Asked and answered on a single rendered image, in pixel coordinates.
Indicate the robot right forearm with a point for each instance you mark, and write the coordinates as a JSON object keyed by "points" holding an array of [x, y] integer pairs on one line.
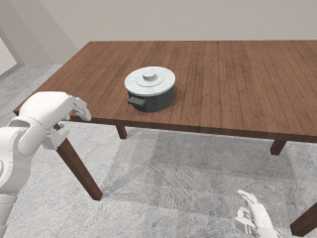
{"points": [[267, 232]]}

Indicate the table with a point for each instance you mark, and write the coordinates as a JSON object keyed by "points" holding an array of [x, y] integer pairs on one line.
{"points": [[264, 89]]}

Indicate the robot right hand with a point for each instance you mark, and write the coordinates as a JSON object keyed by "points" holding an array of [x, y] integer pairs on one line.
{"points": [[249, 221]]}

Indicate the robot left hand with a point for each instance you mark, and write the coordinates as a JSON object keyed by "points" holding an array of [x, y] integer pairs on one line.
{"points": [[50, 107]]}

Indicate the robot left forearm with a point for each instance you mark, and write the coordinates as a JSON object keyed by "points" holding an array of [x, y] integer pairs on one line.
{"points": [[19, 142]]}

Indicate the lid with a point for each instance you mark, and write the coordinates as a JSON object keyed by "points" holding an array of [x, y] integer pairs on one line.
{"points": [[137, 85]]}

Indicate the pot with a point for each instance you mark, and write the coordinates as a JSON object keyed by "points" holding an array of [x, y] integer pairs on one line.
{"points": [[150, 104]]}

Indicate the knob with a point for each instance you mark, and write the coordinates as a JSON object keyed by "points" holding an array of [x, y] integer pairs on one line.
{"points": [[149, 74]]}

